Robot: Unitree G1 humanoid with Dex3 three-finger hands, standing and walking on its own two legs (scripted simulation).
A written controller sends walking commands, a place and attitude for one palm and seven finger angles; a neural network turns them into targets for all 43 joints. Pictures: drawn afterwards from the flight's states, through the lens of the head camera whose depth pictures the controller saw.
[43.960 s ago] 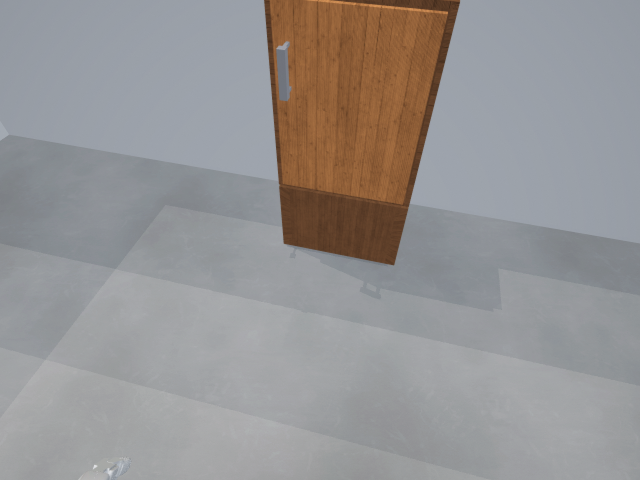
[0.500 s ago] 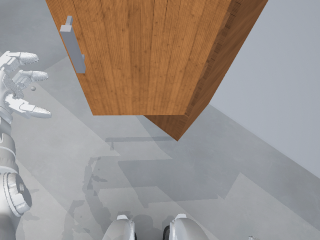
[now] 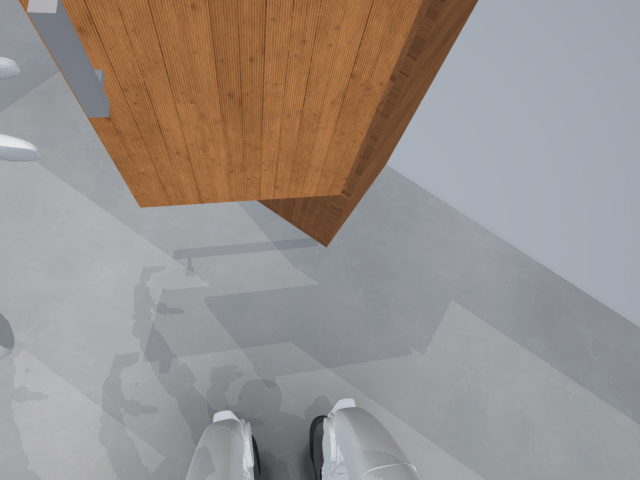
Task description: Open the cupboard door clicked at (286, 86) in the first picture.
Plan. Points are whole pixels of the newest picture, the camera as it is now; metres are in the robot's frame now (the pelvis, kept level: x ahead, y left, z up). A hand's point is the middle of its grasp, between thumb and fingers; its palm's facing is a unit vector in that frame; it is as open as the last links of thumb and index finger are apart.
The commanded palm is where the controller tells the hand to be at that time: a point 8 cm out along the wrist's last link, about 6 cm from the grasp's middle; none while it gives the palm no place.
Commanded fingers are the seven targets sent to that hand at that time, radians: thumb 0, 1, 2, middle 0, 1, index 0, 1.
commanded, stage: move the hooked fingers beside the handle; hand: left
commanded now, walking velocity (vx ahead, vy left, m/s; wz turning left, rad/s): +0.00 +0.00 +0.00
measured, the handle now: (76, 50) +0.59 +0.22 +0.08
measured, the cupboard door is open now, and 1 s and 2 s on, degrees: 42 42 42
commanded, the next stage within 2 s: slide the fingers in behind the handle in 1.68 s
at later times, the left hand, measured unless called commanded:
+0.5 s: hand out of the picture +0.53 +0.30 +0.08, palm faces +0.07 -1.00 -0.03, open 14.0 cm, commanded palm +0.52 +0.32 +0.08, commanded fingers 0.00 -0.50 0.30 -0.30 -1.20 -0.30 -1.20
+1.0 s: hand (2, 88) +0.52 +0.28 +0.09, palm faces +0.07 -1.00 -0.04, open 14.0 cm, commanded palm +0.51 +0.32 +0.07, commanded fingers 0.00 -0.50 0.30 -0.30 -1.20 -0.30 -1.20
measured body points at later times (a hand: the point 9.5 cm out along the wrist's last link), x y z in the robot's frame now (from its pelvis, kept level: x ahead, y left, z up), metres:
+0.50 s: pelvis +0.01 +0.00 +0.00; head +0.19 +0.04 +0.42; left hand +0.52 +0.35 +0.08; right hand -0.01 -0.27 -0.08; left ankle +0.01 +0.07 -0.66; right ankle +0.02 -0.12 -0.66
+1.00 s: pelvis +0.01 -0.01 +0.00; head +0.17 +0.03 +0.42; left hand +0.52 +0.33 +0.09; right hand -0.01 -0.28 -0.09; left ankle +0.01 +0.07 -0.66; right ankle +0.02 -0.12 -0.66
